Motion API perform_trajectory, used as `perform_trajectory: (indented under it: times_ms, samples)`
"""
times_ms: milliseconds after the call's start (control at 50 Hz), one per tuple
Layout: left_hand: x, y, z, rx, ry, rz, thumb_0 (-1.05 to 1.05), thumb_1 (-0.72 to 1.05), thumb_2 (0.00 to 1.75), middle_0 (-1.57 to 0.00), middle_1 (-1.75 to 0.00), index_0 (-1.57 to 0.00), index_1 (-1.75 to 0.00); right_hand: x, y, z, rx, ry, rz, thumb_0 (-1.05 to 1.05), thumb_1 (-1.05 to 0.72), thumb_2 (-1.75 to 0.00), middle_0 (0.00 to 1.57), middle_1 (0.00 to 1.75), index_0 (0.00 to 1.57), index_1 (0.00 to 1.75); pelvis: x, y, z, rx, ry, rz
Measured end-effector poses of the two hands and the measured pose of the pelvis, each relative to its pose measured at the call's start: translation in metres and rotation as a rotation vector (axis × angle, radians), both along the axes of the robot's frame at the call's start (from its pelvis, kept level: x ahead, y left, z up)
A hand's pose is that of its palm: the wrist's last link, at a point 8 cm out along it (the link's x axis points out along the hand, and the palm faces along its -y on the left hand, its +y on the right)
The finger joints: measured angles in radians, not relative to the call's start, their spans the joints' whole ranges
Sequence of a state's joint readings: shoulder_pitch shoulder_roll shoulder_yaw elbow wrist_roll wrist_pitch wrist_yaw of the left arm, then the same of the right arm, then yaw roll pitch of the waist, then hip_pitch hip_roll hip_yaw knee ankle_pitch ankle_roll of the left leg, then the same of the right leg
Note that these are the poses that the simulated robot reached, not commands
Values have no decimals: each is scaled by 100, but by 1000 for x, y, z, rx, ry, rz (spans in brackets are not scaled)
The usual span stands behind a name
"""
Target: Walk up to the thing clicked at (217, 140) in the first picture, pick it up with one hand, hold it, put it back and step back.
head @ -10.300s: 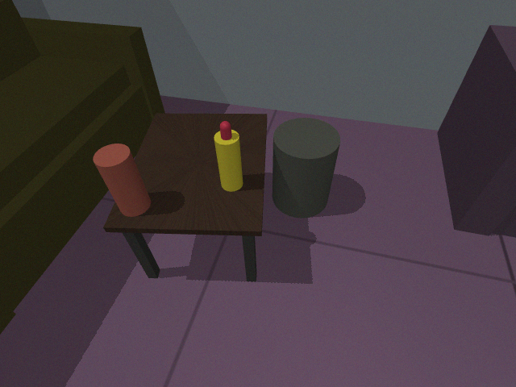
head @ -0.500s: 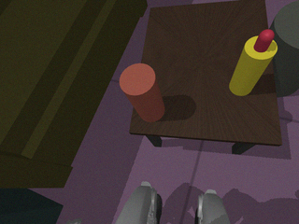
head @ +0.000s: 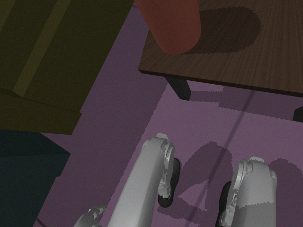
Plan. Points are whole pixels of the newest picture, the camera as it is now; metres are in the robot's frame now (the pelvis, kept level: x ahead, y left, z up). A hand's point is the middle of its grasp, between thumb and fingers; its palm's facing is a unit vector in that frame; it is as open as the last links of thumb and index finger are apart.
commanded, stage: close in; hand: right
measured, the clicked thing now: out of the picture +0.64 -0.28 +0.08
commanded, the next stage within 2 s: close in 0.80 s
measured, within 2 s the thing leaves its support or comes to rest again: neither
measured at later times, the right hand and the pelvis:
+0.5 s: hand out of the picture +0.60 -0.30 +0.02, palm faces +0.28 +0.96 -0.03, open 17.7 cm; pelvis -0.01 +0.00 -0.04, yaw +1 degrees
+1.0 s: hand out of the picture +0.60 -0.29 +0.04, palm faces +0.31 +0.95 -0.03, open 17.6 cm; pelvis +0.00 +0.00 -0.01, yaw -2 degrees
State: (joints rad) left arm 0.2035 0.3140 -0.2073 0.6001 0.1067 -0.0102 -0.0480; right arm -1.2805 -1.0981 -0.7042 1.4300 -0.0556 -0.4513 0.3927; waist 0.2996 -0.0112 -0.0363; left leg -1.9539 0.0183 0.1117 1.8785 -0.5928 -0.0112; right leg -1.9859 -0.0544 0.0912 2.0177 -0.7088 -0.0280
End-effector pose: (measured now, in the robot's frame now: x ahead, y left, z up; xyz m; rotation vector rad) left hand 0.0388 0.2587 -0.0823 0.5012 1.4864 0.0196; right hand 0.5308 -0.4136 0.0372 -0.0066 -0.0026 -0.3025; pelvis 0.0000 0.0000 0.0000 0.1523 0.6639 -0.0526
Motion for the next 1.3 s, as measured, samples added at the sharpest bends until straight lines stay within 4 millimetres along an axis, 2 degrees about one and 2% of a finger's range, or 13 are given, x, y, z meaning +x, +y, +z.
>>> perform_trajectory:
  times_ms: [120,220,280,460,680,980,1080,1300]
  samples:
    - [-37,-1,-28,16,74,43,0,90,90,-20,-30,-19,-30,11,22,-49,-2,20,13,-1,53,-3,6,4,6,4,-13,1,-38,14,-10,5]
    - [-58,-1,-40,35,120,78,0,91,89,-20,-30,-20,-30,13,23,-46,-42,-33,-40,-2,54,-3,5,4,5,4,-20,3,-57,11,-21,5]
    - [-63,-1,-44,37,126,93,0,91,90,-19,-30,-20,-30,18,34,-40,-56,-20,-23,-2,55,-3,4,4,4,4,-22,3,-59,8,-25,2]
    - [-52,1,-35,32,58,132,0,90,90,-20,-30,-20,-30,36,65,-20,-22,36,28,-2,59,-5,2,5,3,5,-17,1,-45,12,-10,4]
    - [-36,3,-21,24,76,129,0,90,90,-20,-30,-20,-30,34,67,-22,-32,46,1,-1,61,-7,1,6,3,6,-6,3,-28,-8,15,-3]
    - [-8,10,-14,16,23,110,0,89,91,-20,-30,-19,-30,37,80,-1,-10,39,-8,-2,60,-8,3,7,4,7,1,2,-11,-24,20,-10]
    - [-10,10,-16,4,20,116,0,88,91,-20,-30,-19,-31,35,80,2,-14,47,-21,-1,58,-11,15,14,16,14,-1,5,-10,-31,18,-10]
    - [-26,13,-17,27,62,128,0,89,91,-20,-30,-20,-30,38,75,1,-26,28,-39,-1,44,-30,54,43,54,43,-6,8,-16,-33,17,-7]
